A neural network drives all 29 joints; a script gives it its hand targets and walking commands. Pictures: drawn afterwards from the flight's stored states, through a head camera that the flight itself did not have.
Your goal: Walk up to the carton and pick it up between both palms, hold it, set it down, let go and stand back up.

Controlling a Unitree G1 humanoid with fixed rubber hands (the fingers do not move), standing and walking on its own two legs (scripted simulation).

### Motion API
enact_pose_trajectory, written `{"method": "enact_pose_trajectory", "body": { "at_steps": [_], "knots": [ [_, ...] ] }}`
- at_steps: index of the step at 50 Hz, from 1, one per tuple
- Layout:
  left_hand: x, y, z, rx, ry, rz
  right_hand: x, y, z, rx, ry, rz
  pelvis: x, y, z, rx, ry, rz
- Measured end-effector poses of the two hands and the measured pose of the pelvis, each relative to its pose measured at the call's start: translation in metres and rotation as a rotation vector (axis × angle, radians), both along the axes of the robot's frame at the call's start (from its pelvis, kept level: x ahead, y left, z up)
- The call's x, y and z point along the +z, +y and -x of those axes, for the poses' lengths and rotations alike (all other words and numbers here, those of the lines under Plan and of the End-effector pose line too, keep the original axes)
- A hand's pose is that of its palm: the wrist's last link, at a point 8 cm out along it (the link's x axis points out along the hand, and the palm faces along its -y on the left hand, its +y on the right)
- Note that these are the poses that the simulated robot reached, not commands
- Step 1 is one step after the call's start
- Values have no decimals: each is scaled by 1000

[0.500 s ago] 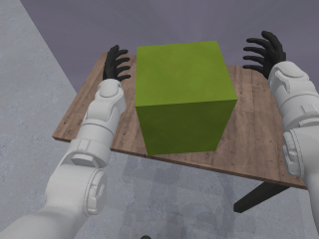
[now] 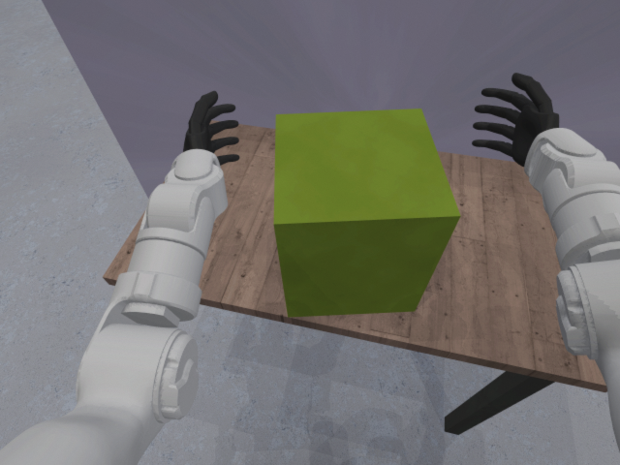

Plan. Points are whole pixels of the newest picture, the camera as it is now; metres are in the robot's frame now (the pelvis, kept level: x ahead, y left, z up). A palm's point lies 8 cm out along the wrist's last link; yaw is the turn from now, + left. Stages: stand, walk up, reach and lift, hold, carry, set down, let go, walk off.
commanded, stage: set down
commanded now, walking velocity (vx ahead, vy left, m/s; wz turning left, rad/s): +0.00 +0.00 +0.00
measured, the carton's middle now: (350, 219) +0.47 +0.02 +0.01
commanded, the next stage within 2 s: none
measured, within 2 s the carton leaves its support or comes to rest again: neither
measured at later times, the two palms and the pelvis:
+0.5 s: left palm (232, 218) +0.37 +0.16 +0.11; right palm (551, 234) +0.42 -0.22 +0.10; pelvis -0.02 -0.01 +0.00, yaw -2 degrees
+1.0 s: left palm (223, 278) +0.31 +0.17 +0.06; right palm (584, 302) +0.36 -0.26 +0.05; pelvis -0.01 +0.00 +0.00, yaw -2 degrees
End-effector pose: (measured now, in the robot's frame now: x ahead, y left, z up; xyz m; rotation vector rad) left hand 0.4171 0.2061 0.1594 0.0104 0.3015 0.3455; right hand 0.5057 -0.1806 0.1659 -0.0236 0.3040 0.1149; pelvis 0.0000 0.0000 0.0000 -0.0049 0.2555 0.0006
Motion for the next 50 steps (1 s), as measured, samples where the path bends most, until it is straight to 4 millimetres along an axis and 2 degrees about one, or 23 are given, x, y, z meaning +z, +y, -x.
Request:
{"method": "enact_pose_trajectory", "body": {
  "at_steps": [5, 9, 16, 24, 33, 39, 43, 50],
  "knots": [
    [-22, 4, 19, 0, 9, 0, -20, -20, 19, -10, 22, 38, 1, -1, 2, 3, -25, 1],
    [-34, -2, 32, 0, 17, -11, -28, -31, 34, -2, 0, 49, 0, -2, 7, 2, -26, 0],
    [-36, -26, 50, -26, 22, -16, -45, -39, 59, 19, 12, 42, 0, -5, 18, -15, -53, -4],
    [-44, -44, 50, -49, 28, 14, -69, -38, 83, 30, 56, 73, -1, -13, 21, -37, -85, -14],
    [-61, -33, 63, -20, 15, 5, -75, -36, 91, 25, -4, 71, 0, -13, 10, -18, -116, -16],
    [-77, -23, 78, -16, 19, -12, -83, -49, 103, 0, -10, 75, 1, -8, 6, -4, -136, -15],
    [-90, -25, 88, -24, 28, -1, -95, -63, 119, -12, 17, 108, 2, -5, 5, -12, -133, -10],
    [-100, -40, 103, -46, 25, -14, -112, -82, 148, -29, 30, 102, 2, -3, 8, -30, -126, -6]
  ]
}}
